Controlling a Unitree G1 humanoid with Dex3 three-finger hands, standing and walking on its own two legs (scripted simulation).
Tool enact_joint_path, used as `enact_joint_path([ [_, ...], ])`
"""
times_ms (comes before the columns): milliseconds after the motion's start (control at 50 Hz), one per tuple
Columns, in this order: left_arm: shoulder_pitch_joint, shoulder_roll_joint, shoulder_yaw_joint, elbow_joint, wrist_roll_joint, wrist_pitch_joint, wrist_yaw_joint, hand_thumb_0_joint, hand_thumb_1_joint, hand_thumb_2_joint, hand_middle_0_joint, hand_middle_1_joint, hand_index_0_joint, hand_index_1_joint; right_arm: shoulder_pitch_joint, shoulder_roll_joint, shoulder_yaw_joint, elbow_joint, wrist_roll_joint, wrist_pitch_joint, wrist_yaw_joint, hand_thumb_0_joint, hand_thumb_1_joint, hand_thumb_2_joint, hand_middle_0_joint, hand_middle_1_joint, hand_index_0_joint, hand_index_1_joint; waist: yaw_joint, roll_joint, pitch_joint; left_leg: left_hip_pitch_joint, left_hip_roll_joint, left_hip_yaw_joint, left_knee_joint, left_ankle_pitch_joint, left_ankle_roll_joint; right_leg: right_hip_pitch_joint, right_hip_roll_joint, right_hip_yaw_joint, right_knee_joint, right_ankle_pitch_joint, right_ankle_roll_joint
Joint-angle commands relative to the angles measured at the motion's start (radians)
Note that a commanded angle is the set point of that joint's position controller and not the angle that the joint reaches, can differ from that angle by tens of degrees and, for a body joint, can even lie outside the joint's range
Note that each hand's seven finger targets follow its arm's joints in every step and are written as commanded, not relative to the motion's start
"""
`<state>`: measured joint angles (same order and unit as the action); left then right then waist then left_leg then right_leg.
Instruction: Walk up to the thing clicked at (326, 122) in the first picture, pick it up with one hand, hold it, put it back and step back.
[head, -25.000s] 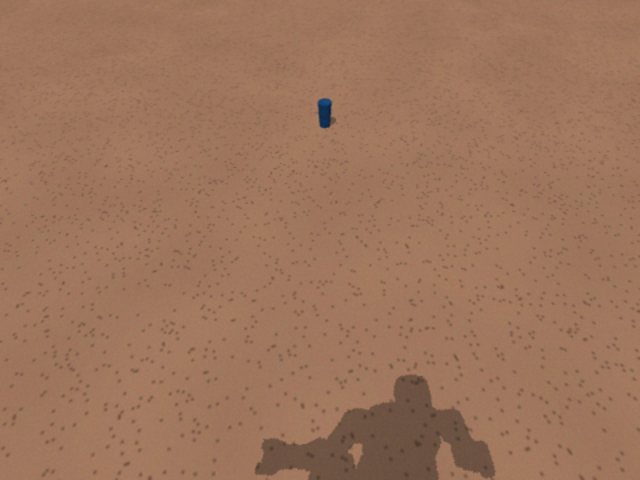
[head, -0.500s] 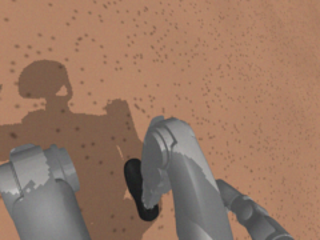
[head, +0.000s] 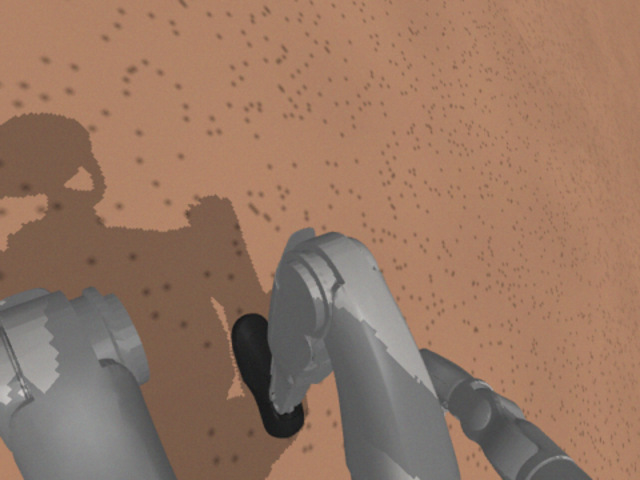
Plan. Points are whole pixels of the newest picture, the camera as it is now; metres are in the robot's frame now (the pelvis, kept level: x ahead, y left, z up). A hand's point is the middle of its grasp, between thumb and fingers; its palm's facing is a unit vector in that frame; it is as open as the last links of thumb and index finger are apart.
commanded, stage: loosen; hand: left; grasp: from the side
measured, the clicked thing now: out of the picture +0.44 +0.31 -0.20
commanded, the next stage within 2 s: open in 0.14 s
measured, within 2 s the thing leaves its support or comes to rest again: rests again in 0.32 s
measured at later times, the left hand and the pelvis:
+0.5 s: hand out of the picture +0.45 +0.31 -0.17, palm faces +0.45 -0.89 +0.02, open 13.3 cm; pelvis +0.00 +0.00 +0.00, yaw -1 degrees
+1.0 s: hand out of the picture +0.43 +0.38 -0.09, palm faces +0.44 -0.90 -0.05, open 17.6 cm; pelvis +0.00 +0.00 +0.01, yaw +1 degrees
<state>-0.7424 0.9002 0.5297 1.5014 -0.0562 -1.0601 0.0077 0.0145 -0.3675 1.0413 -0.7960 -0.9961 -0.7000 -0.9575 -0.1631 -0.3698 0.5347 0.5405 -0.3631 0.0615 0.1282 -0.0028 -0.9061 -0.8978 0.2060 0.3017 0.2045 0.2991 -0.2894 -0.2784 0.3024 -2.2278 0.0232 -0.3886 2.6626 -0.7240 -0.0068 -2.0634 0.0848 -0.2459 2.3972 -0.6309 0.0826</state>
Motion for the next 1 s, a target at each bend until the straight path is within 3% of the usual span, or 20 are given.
enact_joint_path([
  [0,-0.228,0.177,-0.012,-0.146,0.006,-0.084,0.005,0.000,0.251,1.188,-1.199,-1.313,-1.219,-1.305,0.041,-0.366,-0.118,-0.002,-0.006,0.016,-0.016,0.000,-0.897,-0.900,0.200,0.300,0.200,0.300,-0.122,0.607,-0.544,0.429,0.075,0.076,-0.343,0.165,-0.027,0.258,0.030,-0.120,-0.147,0.206,-0.080],
  [40,-0.218,0.172,-0.013,-0.130,-0.001,-0.083,0.008,0.000,0.261,1.186,-1.180,-1.299,-1.198,-1.292,0.039,-0.363,-0.112,-0.006,-0.005,0.014,-0.016,0.000,-0.899,-0.901,0.200,0.300,0.200,0.300,-0.122,0.578,-0.538,0.405,0.072,0.084,-0.330,0.161,-0.019,0.268,0.032,-0.115,-0.157,0.205,-0.079],
  [60,-0.219,0.179,-0.007,-0.137,-0.004,-0.086,0.010,0.000,0.210,1.106,-1.223,-1.265,-1.244,-1.255,0.042,-0.363,-0.109,-0.005,-0.008,0.015,-0.017,0.000,-0.910,-0.899,0.201,0.300,0.200,0.300,-0.122,0.570,-0.554,0.406,0.071,0.087,-0.322,0.169,-0.017,0.284,0.034,-0.114,-0.163,0.214,-0.076],
  [100,-0.224,0.190,0.000,-0.141,-0.007,-0.089,0.014,0.000,0.060,0.946,-1.072,-1.105,-1.103,-1.095,0.036,-0.365,-0.109,-0.008,-0.008,0.013,-0.016,0.000,-0.917,-0.895,0.201,0.300,0.200,0.300,-0.115,0.585,-0.553,0.413,0.073,0.084,-0.329,0.162,-0.020,0.275,0.036,-0.116,-0.162,0.206,-0.079],
  [140,-0.233,0.168,-0.004,-0.142,-0.016,-0.094,0.014,0.000,0.032,0.786,-0.973,-0.945,-1.002,-0.935,0.037,-0.369,-0.111,-0.007,-0.008,0.013,-0.016,0.000,-0.916,-0.894,0.201,0.300,0.201,0.300,-0.130,0.596,-0.537,0.421,0.074,0.073,-0.340,0.154,-0.023,0.266,0.034,-0.124,-0.156,0.202,-0.078],
  [180,-0.230,0.176,-0.002,-0.143,-0.021,-0.098,0.011,0.000,-0.022,0.626,-0.908,-0.834,-0.933,-0.809,0.031,-0.365,-0.107,-0.006,-0.008,0.008,-0.016,0.000,-0.918,-0.895,0.201,0.300,0.201,0.300,-0.121,0.586,-0.547,0.415,0.073,0.081,-0.330,0.153,-0.020,0.275,0.037,-0.119,-0.162,0.202,-0.078],
  [220,-0.220,0.180,-0.007,-0.141,-0.014,-0.097,0.007,0.000,-0.107,0.517,-0.850,-0.753,-0.873,-0.727,0.031,-0.364,-0.107,-0.006,-0.008,0.009,-0.018,0.000,-0.922,-0.895,0.201,0.300,0.200,0.300,-0.118,0.595,-0.543,0.421,0.076,0.081,-0.336,0.168,-0.023,0.275,0.037,-0.117,-0.159,0.210,-0.080],
  [320,-0.223,0.186,-0.016,-0.134,-0.006,-0.091,0.002,0.000,-0.374,0.267,-0.510,-0.410,-0.520,-0.399,0.030,-0.368,-0.106,-0.008,-0.007,0.014,-0.018,0.000,-0.924,-0.900,0.201,0.300,0.201,0.300,-0.121,0.596,-0.524,0.407,0.076,0.075,-0.343,0.144,-0.023,0.260,0.038,-0.124,-0.161,0.192,-0.082],
  [400,-0.211,0.176,0.000,-0.128,-0.019,-0.091,0.009,0.000,-0.451,0.223,-0.451,-0.346,-0.456,-0.340,0.030,-0.370,-0.105,-0.016,-0.007,0.015,-0.017,0.000,-0.926,-0.902,0.201,0.301,0.201,0.301,-0.120,0.592,-0.536,0.425,0.077,0.066,-0.349,0.163,-0.025,0.269,0.038,-0.131,-0.157,0.203,-0.081],
  [560,-0.224,0.177,-0.020,-0.129,-0.010,-0.091,0.001,0.000,-0.529,0.107,-0.261,-0.168,-0.264,-0.164,0.030,-0.364,-0.104,-0.012,-0.008,0.014,-0.019,0.000,-0.925,-0.903,0.201,0.300,0.201,0.300,-0.125,0.575,-0.525,0.406,0.077,0.072,-0.342,0.136,-0.018,0.261,0.042,-0.125,-0.171,0.184,-0.082],
  [600,-0.210,0.171,-0.007,-0.120,-0.020,-0.092,0.002,0.000,-0.528,0.109,-0.153,-0.119,-0.159,-0.114,0.028,-0.364,-0.104,-0.010,-0.007,0.012,-0.020,0.000,-0.903,-0.899,0.202,0.301,0.201,0.301,-0.122,0.569,-0.531,0.413,0.078,0.071,-0.340,0.148,-0.018,0.268,0.041,-0.125,-0.169,0.196,-0.080],
  [660,-0.219,0.226,0.019,-0.161,-0.024,-0.097,0.003,0.000,-0.553,0.068,-0.088,-0.054,-0.091,-0.051,0.031,-0.368,-0.102,-0.013,-0.006,0.014,-0.024,0.000,-0.902,-0.900,0.202,0.301,0.201,0.301,-0.101,0.602,-0.549,0.422,0.080,0.075,-0.342,0.162,-0.019,0.284,0.042,-0.119,-0.166,0.204,-0.082],
  [760,-0.195,0.370,0.127,-0.309,-0.013,-0.073,-0.017,0.000,-0.578,0.047,-0.066,-0.030,-0.069,-0.027,0.054,-0.371,-0.125,-0.013,0.002,0.030,-0.031,0.000,-0.910,-0.902,0.202,0.300,0.201,0.300,-0.045,0.710,-0.628,0.480,0.085,0.095,-0.369,0.194,-0.028,0.304,0.037,-0.100,-0.154,0.212,-0.091],
  [820,-0.203,0.387,0.146,-0.436,-0.009,-0.023,-0.051,0.000,-0.597,0.027,-0.069,-0.020,-0.071,-0.019,0.075,-0.372,-0.162,-0.022,0.019,0.041,-0.036,0.000,-0.919,-0.904,0.201,0.300,0.201,0.300,-0.023,0.800,-0.687,0.543,0.088,0.095,-0.415,0.221,-0.041,0.265,0.026,-0.088,-0.141,0.217,-0.099],
  [840,-0.176,0.347,0.141,-0.438,-0.017,0.008,-0.071,0.000,-0.609,0.033,-0.067,-0.028,-0.070,-0.026,0.082,-0.369,-0.181,-0.030,0.030,0.044,-0.039,0.000,-0.918,-0.904,0.201,0.300,0.201,0.300,-0.021,0.799,-0.697,0.547,0.085,0.102,-0.424,0.216,-0.039,0.252,0.024,-0.084,-0.149,0.212,-0.100],
  [880,-0.158,0.258,0.078,-0.461,-0.023,0.068,-0.122,0.000,-0.611,0.010,-0.073,-0.021,-0.076,-0.019,0.098,-0.365,-0.214,-0.034,0.054,0.045,-0.045,0.000,-0.919,-0.904,0.201,0.300,0.201,0.300,-0.026,0.794,-0.684,0.532,0.083,0.108,-0.447,0.191,-0.039,0.209,0.019,-0.078,-0.155,0.194,-0.102],
  [920,-0.093,0.154,-0.002,-0.458,-0.038,0.133,-0.176,0.000,-0.606,0.004,-0.077,-0.031,-0.085,-0.022,0.109,-0.351,-0.242,-0.032,0.081,0.036,-0.048,0.000,-0.912,-0.901,0.201,0.301,0.201,0.301,-0.024,0.731,-0.657,0.478,0.075,0.122,-0.447,0.175,-0.029,0.183,0.018,-0.075,-0.170,0.190,-0.102],
  [940,-0.083,0.073,-0.068,-0.439,-0.047,0.165,-0.203,0.000,-0.611,0.009,-0.059,-0.032,-0.072,-0.020,0.123,-0.336,-0.249,-0.022,0.097,0.034,-0.047,0.000,-0.904,-0.900,0.201,0.301,0.201,0.301,-0.037,0.682,-0.630,0.450,0.071,0.121,-0.451,0.158,-0.025,0.158,0.014,-0.078,-0.177,0.177,-0.100],
  [960,-0.003,-0.015,-0.125,-0.324,-0.057,0.208,-0.227,0.000,-0.611,0.005,-0.063,-0.044,-0.080,-0.028,0.143,-0.322,-0.252,-0.006,0.110,0.034,-0.047,0.000,-0.903,-0.899,0.201,0.301,0.201,0.301,-0.041,0.612,-0.586,0.395,0.065,0.125,-0.448,0.117,-0.013,0.151,0.018,-0.078,-0.196,0.147,-0.099],
  [980,-0.026,0.017,-0.082,-0.388,-0.081,0.223,-0.237,0.000,-0.611,0.007,-0.043,-0.040,-0.065,-0.019,0.156,-0.328,-0.264,-0.006,0.123,0.032,-0.050,0.000,-0.893,-0.896,0.201,0.301,0.201,0.301,-0.028,0.565,-0.584,0.371,0.062,0.121,-0.443,0.116,-0.006,0.150,0.015,-0.077,-0.204,0.147,-0.095],
])
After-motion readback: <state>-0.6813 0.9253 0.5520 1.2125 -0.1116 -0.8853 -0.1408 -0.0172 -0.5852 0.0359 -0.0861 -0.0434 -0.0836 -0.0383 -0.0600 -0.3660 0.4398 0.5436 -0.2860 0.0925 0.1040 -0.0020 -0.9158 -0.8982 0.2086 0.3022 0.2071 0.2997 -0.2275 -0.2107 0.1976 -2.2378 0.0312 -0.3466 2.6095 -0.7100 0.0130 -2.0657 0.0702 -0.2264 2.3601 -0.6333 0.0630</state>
